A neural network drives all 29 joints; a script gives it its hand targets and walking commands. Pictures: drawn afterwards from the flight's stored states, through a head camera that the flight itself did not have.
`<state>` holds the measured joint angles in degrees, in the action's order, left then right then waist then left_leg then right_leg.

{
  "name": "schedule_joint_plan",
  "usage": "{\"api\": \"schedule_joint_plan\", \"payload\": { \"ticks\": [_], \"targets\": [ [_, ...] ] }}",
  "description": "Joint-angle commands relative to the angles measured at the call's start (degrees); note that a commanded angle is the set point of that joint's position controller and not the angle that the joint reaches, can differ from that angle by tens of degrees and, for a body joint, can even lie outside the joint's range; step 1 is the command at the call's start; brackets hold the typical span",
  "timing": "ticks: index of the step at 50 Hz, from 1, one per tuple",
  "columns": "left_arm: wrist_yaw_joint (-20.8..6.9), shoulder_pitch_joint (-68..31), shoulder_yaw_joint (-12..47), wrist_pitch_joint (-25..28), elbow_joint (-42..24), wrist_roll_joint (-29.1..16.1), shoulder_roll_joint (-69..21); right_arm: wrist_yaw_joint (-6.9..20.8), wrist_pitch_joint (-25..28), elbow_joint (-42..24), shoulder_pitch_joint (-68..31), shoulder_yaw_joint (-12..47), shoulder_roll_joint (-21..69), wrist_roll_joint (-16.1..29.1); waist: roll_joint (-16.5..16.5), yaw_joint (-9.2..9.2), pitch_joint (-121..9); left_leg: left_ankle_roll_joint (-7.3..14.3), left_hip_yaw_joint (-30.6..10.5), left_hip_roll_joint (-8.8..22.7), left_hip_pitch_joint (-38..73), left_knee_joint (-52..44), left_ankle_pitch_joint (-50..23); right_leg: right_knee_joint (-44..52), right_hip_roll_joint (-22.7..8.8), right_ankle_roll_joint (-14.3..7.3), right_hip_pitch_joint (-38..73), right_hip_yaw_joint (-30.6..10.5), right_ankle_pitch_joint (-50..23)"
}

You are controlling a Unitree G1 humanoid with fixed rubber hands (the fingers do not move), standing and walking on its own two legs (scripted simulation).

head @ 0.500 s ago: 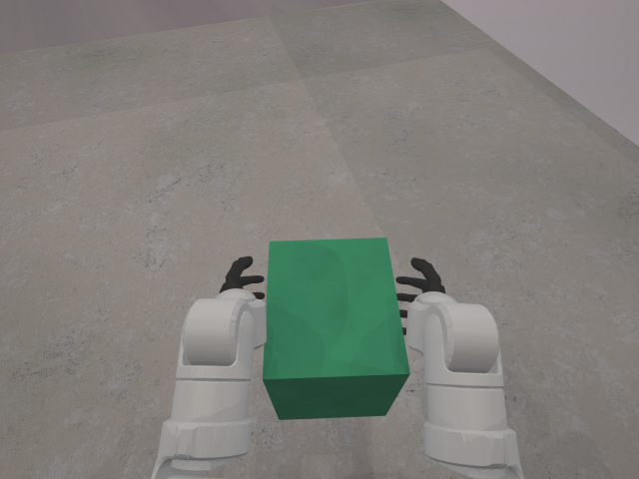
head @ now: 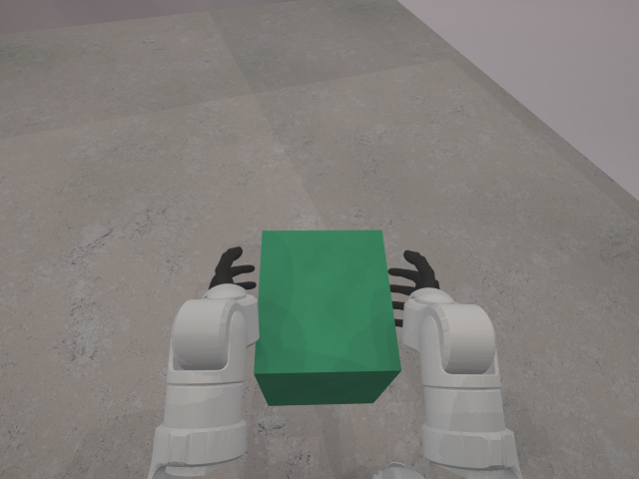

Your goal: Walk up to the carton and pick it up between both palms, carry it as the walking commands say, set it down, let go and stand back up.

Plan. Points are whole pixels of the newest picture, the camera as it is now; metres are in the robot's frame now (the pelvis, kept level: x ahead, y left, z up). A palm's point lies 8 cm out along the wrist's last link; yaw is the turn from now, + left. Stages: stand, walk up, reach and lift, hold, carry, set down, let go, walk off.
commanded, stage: carry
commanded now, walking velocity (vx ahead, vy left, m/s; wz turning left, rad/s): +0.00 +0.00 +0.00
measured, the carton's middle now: (321, 323) +0.34 +0.01 -0.03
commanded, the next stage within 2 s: none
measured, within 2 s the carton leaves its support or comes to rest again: neither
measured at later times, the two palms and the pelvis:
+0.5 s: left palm (250, 141) +0.59 +0.13 +0.07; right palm (395, 145) +0.60 -0.10 +0.07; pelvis +0.28 +0.00 -0.01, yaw +3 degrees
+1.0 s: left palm (243, 86) +0.73 +0.16 +0.08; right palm (373, 91) +0.74 -0.07 +0.08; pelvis +0.42 +0.03 -0.01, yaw +4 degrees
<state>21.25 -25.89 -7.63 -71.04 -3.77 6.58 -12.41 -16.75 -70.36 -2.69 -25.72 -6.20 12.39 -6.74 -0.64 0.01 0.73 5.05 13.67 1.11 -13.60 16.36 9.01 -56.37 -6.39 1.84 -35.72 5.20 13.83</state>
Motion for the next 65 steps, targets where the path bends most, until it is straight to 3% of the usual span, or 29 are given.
{"api": "schedule_joint_plan", "payload": {
  "ticks": [1,5,10,11,12,13,14,16,18,23,25,29,34,38,39,40,41,42,43,45,48,49,50,51,52,54,57,60,65],
  "targets": [
    [-24.6,-27.7,33.8,1.5,-3.1,-24.6,-62.2,22.0,1.7,-5.9,-25.8,30.9,62.6,24.1,7.6,-1.06,-26.4,1.7,-8.3,15.0,26.1,-1.8,-30.6,6.7,0.2,0.7,-3.4,1.7,-4.5],
    [-24.9,-25.7,34.9,0.8,-1.7,-24.5,-62.6,22.5,1.1,-5.5,-25.1,31.5,61.0,23.1,10.8,-0.90,-21.9,-1.2,-2.8,11.6,24.0,0.0,-45.3,19.5,4.5,0.3,3.6,6.2,-12.9],
    [-25.6,-26.9,35.1,-0.2,0.1,-24.1,-63.1,22.8,0.1,-4.0,-26.5,31.4,58.8,22.8,10.7,-0.36,-22.6,-5.4,-0.6,9.8,21.9,14.9,-48.1,39.8,5.6,-0.3,22.2,10.9,-28.5],
    [-26.1,-26.8,34.7,-0.3,0.6,-23.5,-63.3,23.0,-0.2,-2.6,-26.2,31.1,58.5,22.8,7.9,0.25,-24.3,-7.3,-2.4,8.8,15.0,21.3,-38.3,40.7,1.0,-0.6,32.3,7.3,-37.6],
    [-26.4,-26.9,33.6,-0.1,1.5,-23.2,-62.7,23.0,-0.6,-3.2,-27.5,31.4,58.9,23.2,-2.8,0.88,-30.9,-8.6,-4.3,6.5,1.8,32.0,-14.5,28.6,-11.0,-4.4,49.6,-2.7,-71.7],
    [-26.7,-25.7,31.5,0.2,3.4,-23.4,-62.2,23.0,-1.0,-4.1,-30.1,32.7,60.1,24.0,-12.4,1.11,-34.7,-8.1,-9.0,1.1,-9.9,38.1,22.3,26.2,-16.3,-10.8,61.4,-10.7,-87.0],
    [-26.9,-24.5,30.7,0.5,4.7,-23.2,-62.1,22.9,-0.9,-2.1,-27.3,31.7,61.1,24.3,-10.7,0.50,-35.2,-7.0,-13.2,2.0,-12.7,36.1,25.0,28.0,-15.9,-12.7,59.7,-10.7,-81.5],
    [-27.1,-24.2,30.4,1.1,4.1,-22.6,-64.2,22.4,-0.1,-6.9,-31.8,33.6,61.7,25.8,-6.8,0.60,-31.9,-5.5,-13.7,4.0,-12.0,23.3,25.4,31.1,-13.8,-11.5,53.7,-6.1,-62.3],
    [-26.9,-27.4,30.2,1.8,0.4,-23.5,-64.0,21.7,0.1,-9.0,-33.7,33.8,62.4,27.1,-9.0,0.65,-31.3,-6.4,-10.2,2.8,-6.4,17.1,20.8,32.3,-11.5,-9.6,47.4,-2.7,-55.8],
    [-26.4,-26.6,31.8,1.7,-2.5,-23.1,-61.6,21.5,-0.2,-6.2,-29.3,32.8,62.7,25.1,-4.3,0.06,-31.6,-7.8,-7.4,6.9,5.1,7.6,-11.4,27.6,-6.4,-4.4,34.6,3.4,-32.8],
    [-26.3,-27.7,33.0,1.0,-3.2,-23.5,-61.7,21.5,-0.8,-5.7,-28.7,32.4,62.3,25.0,2.1,0.18,-31.5,-6.0,-8.9,10.1,8.9,14.4,-34.2,23.7,-4.2,-2.4,31.5,2.9,-31.7],
    [-26.6,-28.6,32.8,0.2,-1.3,-24.1,-60.6,21.9,-1.0,-2.9,-27.3,31.7,62.0,24.6,3.1,-0.09,-30.2,-4.9,-7.4,8.3,10.3,17.6,-46.5,20.9,-1.7,-0.7,27.9,4.0,-34.4],
    [-26.8,-31.0,32.9,0.0,-2.0,-25.2,-62.4,21.4,-0.6,-5.6,-29.0,31.5,62.0,24.7,1.8,-0.03,-27.0,-4.5,-4.1,3.9,5.2,17.4,-42.9,27.9,1.5,-0.8,35.0,6.0,-37.9],
    [-26.2,-27.4,32.5,-0.2,-1.5,-24.4,-62.7,21.1,-1.2,-8.0,-27.5,32.8,61.9,25.3,-7.1,0.63,-26.4,-5.8,-1.2,-1.4,-14.3,7.4,-9.2,21.2,-1.9,-4.8,56.9,1.1,-66.5],
    [-25.9,-26.9,32.6,-0.2,-1.7,-24.4,-62.5,21.1,-1.4,-8.5,-26.6,33.2,62.2,25.7,-6.4,-0.18,-26.5,-5.8,-1.5,-1.7,-10.3,0.5,-9.0,18.2,-1.7,-5.1,54.7,2.1,-67.0],
    [-25.6,-25.9,32.8,-0.1,-1.5,-24.6,-62.0,21.0,-1.5,-9.5,-27.1,33.3,62.0,25.8,-1.3,-0.65,-27.5,-5.4,-3.0,-0.6,3.2,-5.5,-25.5,13.7,0.2,-3.9,44.1,5.3,-58.9],
    [-25.4,-25.6,32.9,-0.2,-1.5,-24.7,-61.7,21.0,-1.5,-10.2,-27.3,33.0,61.8,25.3,8.0,-1.15,-27.0,-3.7,-6.7,3.4,23.5,-1.6,-51.4,8.0,3.4,-2.2,22.7,9.0,-27.5],
    [-25.5,-26.0,33.2,-0.3,-1.2,-24.1,-62.1,21.2,-1.6,-8.1,-24.5,32.5,62.2,24.2,18.1,-2.61,-22.9,-0.5,-13.7,9.8,46.7,8.8,-80.0,6.6,7.5,-0.6,-9.2,10.7,20.9],
    [-25.5,-24.8,34.8,0.2,-2.2,-23.8,-63.5,21.3,-1.2,-7.0,-23.1,32.5,61.0,23.1,14.2,-2.70,-23.1,0.6,-16.7,13.4,52.8,14.2,-87.1,6.3,8.2,-1.3,-18.5,8.3,23.3],
    [-25.7,-25.3,35.3,0.8,-3.8,-23.3,-63.4,21.7,-0.3,-6.3,-21.5,32.7,61.8,22.1,8.5,-2.84,-25.5,0.4,-13.7,13.2,45.5,13.6,-65.0,19.7,7.4,-1.3,-10.6,5.4,8.8],
    [-25.7,-25.6,35.7,0.8,-7.2,-23.7,-63.1,21.9,0.5,-10.9,-26.3,34.4,61.6,24.2,10.1,0.12,-26.9,-2.5,-4.3,8.2,20.4,18.3,-48.1,38.1,7.6,-2.3,22.0,6.5,-20.5],
    [-26.0,-25.7,35.3,0.5,-7.0,-23.4,-63.3,22.0,0.2,-9.5,-26.0,34.1,60.9,24.6,7.9,0.55,-27.6,-4.4,-4.5,7.3,10.1,20.9,-36.3,40.8,4.5,-3.5,34.8,4.4,-32.2],
    [-26.4,-23.6,34.1,0.4,-4.0,-22.2,-62.8,22.2,-0.2,-6.2,-24.3,33.2,60.2,24.0,-0.2,0.58,-29.8,-5.6,-6.1,4.3,-1.9,26.3,-4.3,34.8,-5.3,-6.2,48.4,-5.9,-59.8],
    [-26.6,-21.5,31.7,1.1,1.2,-19.7,-61.8,22.5,-0.4,-3.0,-23.5,32.5,61.8,23.1,-7.8,0.57,-31.1,-5.4,-11.0,-0.5,-6.4,32.2,23.7,28.8,-12.9,-12.6,50.6,-13.8,-82.9],
    [-26.8,-22.0,31.9,2.2,0.0,-20.7,-61.6,22.4,0.4,-5.0,-23.4,32.8,62.3,23.4,-7.6,0.04,-34.0,-4.4,-15.9,2.0,-6.0,29.9,26.7,27.4,-14.5,-15.0,50.8,-13.0,-76.0],
    [-26.8,-21.1,30.7,4.4,1.0,-19.9,-61.2,22.3,2.1,-6.5,-26.3,33.2,61.2,23.3,-6.4,-0.27,-32.7,-4.9,-14.6,3.2,-3.6,16.7,23.8,29.3,-11.4,-14.9,44.1,-9.6,-50.7],
    [-26.7,-22.6,31.7,4.5,0.2,-20.0,-61.6,22.3,2.1,-3.7,-25.5,32.5,62.4,22.4,-4.2,-0.42,-29.5,-5.0,-14.4,4.3,4.0,8.1,4.4,28.3,-5.5,-9.4,31.4,-3.8,-28.3],
    [-26.8,-24.1,36.0,5.3,-5.8,-21.9,-62.3,22.6,3.6,-8.5,-24.9,34.7,62.8,23.2,3.4,-0.37,-28.7,-5.4,-14.3,7.9,7.4,14.3,-20.3,23.7,-2.9,-7.8,28.5,-1.9,-29.1],
    [-26.9,-21.9,35.8,6.5,-4.4,-21.7,-59.1,22.4,5.4,-5.5,-20.3,33.8,59.8,20.5,3.1,-0.18,-29.1,-5.2,-14.0,7.5,8.4,16.0,-27.9,20.8,-2.4,-7.8,28.0,-1.5,-33.7]
  ]
}}
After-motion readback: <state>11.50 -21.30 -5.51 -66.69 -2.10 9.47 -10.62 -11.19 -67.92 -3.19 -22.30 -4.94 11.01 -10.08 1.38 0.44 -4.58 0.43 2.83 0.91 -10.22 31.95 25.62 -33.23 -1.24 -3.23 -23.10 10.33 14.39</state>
